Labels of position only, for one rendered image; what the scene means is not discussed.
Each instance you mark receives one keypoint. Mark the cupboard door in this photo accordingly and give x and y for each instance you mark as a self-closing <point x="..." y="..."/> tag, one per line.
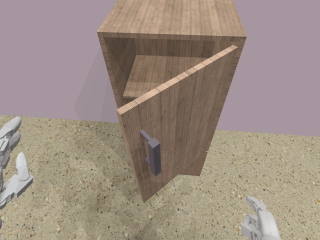
<point x="180" y="114"/>

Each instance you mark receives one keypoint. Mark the handle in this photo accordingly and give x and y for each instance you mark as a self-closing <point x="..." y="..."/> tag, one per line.
<point x="154" y="150"/>

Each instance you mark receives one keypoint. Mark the robot right hand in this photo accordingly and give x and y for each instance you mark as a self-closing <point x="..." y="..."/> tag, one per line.
<point x="263" y="224"/>

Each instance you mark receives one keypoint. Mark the robot left hand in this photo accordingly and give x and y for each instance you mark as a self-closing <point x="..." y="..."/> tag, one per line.
<point x="17" y="184"/>

